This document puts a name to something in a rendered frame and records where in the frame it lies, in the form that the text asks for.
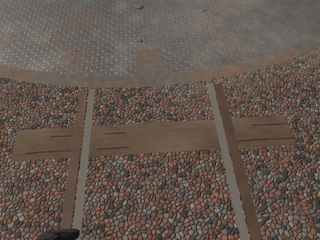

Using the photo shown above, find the robot left hand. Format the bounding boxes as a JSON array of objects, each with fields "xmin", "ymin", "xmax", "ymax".
[{"xmin": 35, "ymin": 228, "xmax": 80, "ymax": 240}]

